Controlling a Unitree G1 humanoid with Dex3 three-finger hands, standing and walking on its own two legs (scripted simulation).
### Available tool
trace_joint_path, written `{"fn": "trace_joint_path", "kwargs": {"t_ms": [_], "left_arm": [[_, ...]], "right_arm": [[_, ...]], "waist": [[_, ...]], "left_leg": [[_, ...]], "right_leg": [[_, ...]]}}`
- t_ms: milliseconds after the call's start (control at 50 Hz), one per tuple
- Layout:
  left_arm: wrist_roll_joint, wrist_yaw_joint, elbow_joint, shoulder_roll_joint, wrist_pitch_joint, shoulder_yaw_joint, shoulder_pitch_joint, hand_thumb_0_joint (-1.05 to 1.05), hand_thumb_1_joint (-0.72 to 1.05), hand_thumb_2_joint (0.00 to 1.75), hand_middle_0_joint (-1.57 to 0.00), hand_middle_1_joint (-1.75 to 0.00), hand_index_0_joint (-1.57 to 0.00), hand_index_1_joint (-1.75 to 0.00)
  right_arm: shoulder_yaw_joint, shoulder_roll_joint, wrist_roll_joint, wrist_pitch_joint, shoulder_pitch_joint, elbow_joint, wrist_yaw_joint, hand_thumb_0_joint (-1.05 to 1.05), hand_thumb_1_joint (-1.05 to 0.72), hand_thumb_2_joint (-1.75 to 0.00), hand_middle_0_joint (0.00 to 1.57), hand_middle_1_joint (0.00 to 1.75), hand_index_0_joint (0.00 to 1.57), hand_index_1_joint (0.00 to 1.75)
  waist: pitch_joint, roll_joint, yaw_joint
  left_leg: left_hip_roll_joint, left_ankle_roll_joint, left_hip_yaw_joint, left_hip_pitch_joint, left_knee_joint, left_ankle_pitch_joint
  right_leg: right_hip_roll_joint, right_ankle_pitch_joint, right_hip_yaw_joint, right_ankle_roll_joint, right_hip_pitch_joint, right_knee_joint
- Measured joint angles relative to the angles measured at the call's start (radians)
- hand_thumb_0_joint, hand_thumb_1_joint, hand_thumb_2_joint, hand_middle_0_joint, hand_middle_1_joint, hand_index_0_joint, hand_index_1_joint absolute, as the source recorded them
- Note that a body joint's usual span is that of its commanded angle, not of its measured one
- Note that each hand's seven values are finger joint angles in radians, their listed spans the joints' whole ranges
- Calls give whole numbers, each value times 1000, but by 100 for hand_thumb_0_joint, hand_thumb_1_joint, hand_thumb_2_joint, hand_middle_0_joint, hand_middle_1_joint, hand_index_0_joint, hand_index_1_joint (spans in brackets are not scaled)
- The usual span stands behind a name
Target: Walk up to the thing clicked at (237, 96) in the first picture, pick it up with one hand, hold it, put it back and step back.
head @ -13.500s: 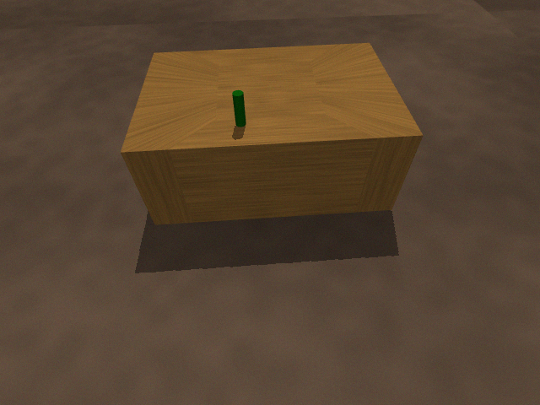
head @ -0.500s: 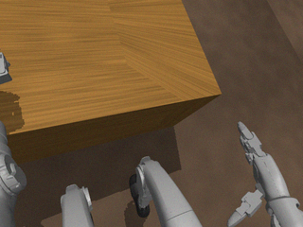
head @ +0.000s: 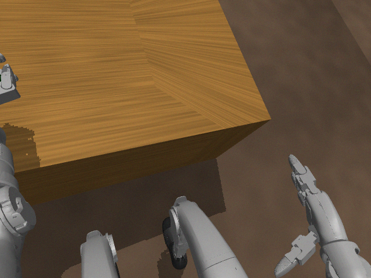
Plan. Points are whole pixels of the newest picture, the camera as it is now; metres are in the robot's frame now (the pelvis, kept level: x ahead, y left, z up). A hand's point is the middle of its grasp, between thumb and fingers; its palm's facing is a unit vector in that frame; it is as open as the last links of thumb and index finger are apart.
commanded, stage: lift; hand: left
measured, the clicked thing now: out of the picture +0.55 +0.22 +0.01
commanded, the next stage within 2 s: hold in 1.52 s
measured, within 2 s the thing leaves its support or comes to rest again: neither
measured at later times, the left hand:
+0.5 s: hand out of the picture +0.49 +0.21 +0.06, palm faces +0.22 -0.98 -0.02, open 5.1 cm
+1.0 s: hand out of the picture +0.42 +0.19 +0.12, palm faces +0.22 -0.98 -0.02, open 5.1 cm
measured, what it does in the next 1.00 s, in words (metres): rises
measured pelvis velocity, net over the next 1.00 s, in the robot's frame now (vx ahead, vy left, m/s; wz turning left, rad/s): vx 0.03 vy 0.00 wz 0.03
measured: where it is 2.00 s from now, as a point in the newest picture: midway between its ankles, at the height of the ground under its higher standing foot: (146, 272)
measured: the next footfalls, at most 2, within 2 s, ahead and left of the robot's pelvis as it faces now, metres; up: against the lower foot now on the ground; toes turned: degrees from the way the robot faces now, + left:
none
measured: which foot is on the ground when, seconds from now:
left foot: down 0.00-1.00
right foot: down 0.00-1.00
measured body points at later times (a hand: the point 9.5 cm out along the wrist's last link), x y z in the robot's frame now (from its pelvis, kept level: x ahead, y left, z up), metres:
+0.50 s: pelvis +0.02 +0.01 +0.04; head +0.15 +0.05 +0.47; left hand +0.48 +0.26 +0.06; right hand +0.18 -0.26 +0.07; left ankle +0.02 +0.12 -0.57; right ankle +0.09 -0.15 -0.57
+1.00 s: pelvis +0.03 +0.00 +0.08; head +0.11 +0.02 +0.53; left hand +0.40 +0.25 +0.12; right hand +0.19 -0.25 +0.08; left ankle +0.02 +0.12 -0.57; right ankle +0.09 -0.15 -0.57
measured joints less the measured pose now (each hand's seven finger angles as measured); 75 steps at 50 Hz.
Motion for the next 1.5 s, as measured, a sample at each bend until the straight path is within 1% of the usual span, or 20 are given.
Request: {"fn": "trace_joint_path", "kwargs": {"t_ms": [80, 160, 260, 360, 480, 560, 640, 760, 860, 980, 1140, 1260, 1500], "left_arm": [[-9, -12, -16, -9, 4, -4, 20, -3, 9, 127, -102, -120, -107, -121], [-20, -23, -55, -36, 15, -11, 53, -3, 9, 127, -102, -120, -107, -121], [-33, -16, -103, -85, 29, -23, 100, -3, 9, 127, -102, -120, -107, -121], [-51, -17, -150, -137, 37, -48, 154, -3, 9, 127, -102, -120, -107, -121], [-75, -13, -247, -218, 54, -88, 247, -3, 9, 127, -102, -120, -107, -121], [-97, -8, -328, -275, 69, -117, 316, -3, 10, 127, -102, -120, -107, -120], [-108, -2, -394, -319, 85, -146, 378, -3, 10, 126, -102, -119, -107, -120], [-123, 4, -471, -363, 105, -188, 447, -3, 10, 126, -102, -119, -107, -120], [-131, 3, -545, -391, 123, -217, 504, -3, 10, 126, -102, -119, -107, -120], [-140, 8, -623, -415, 144, -244, 562, -3, 10, 126, -102, -119, -107, -120], [-154, 15, -710, -438, 171, -269, 633, -3, 10, 126, -102, -119, -107, -120], [-157, 18, -758, -446, 189, -284, 673, -3, 10, 126, -102, -119, -107, -120], [-166, 20, -829, -459, 217, -303, 730, -3, 10, 126, -102, -119, -107, -120]], "right_arm": [[-11, -3, 3, -1, 0, 10, -3, -1, 54, -5, 6, 5, 6, 5], [-22, 0, 4, -1, 4, 29, -7, -1, 54, -5, 6, 5, 6, 5], [-24, 12, 4, -2, 4, 75, -11, -1, 54, -5, 6, 5, 6, 5], [-18, 28, 8, 1, 4, 121, -18, -1, 54, -5, 6, 5, 6, 5], [-20, 40, 15, 8, 14, 163, -26, -1, 55, -5, 6, 5, 6, 5], [-28, 46, 23, 15, 24, 184, -36, -1, 55, -5, 6, 5, 6, 5], [-28, 50, 29, 23, 32, 205, -46, -1, 55, -5, 6, 5, 6, 5], [-30, 58, 34, 30, 40, 224, -56, -1, 55, -5, 6, 5, 6, 5], [-34, 67, 38, 35, 49, 243, -62, -1, 55, -5, 5, 5, 6, 5], [-35, 76, 44, 45, 50, 276, -71, -1, 55, -5, 5, 5, 6, 5], [-40, 80, 53, 51, 44, 305, -86, -1, 55, -5, 5, 5, 6, 5], [-44, 79, 57, 57, 40, 318, -93, -1, 55, -5, 5, 5, 6, 5], [-55, 82, 64, 61, 29, 361, -95, -1, 54, -5, 5, 5, 6, 5]], "waist": [[-2, -1, 9], [-6, -2, 24], [-14, 5, 52], [-17, 14, 87], [-21, 28, 141], [-17, 31, 176], [-13, 29, 205], [-3, 22, 241], [7, 19, 264], [18, 17, 285], [26, 15, 304], [28, 16, 312], [31, 19, 325]], "left_leg": [[1, -1, 2, 18, -14, 2], [1, -1, 4, 46, -34, 6], [1, 0, 4, 89, -63, 11], [-1, 3, 9, 147, -100, 16], [-3, 5, 20, 234, -155, 23], [-6, 8, 29, 305, -199, 31], [-10, 9, 36, 371, -243, 40], [-14, 7, 45, 451, -296, 54], [-18, 6, 50, 505, -336, 67], [-20, 4, 55, 556, -374, 78], [-21, 3, 62, 616, -421, 90], [-22, 3, 66, 653, -449, 94], [-24, 5, 71, 707, -492, 102]], "right_leg": [[1, 2, 1, -1, 17, -13], [2, 4, 2, -1, 45, -31], [1, 7, 0, 0, 89, -60], [0, 10, 2, 3, 147, -95], [-2, 14, 10, 6, 230, -143], [-6, 17, 16, 9, 297, -178], [-9, 21, 21, 10, 358, -212], [-13, 27, 27, 8, 431, -251], [-16, 32, 30, 7, 479, -278], [-17, 37, 34, 5, 524, -305], [-18, 43, 38, 4, 578, -340], [-19, 45, 41, 5, 611, -362], [-19, 50, 44, 7, 663, -400]]}}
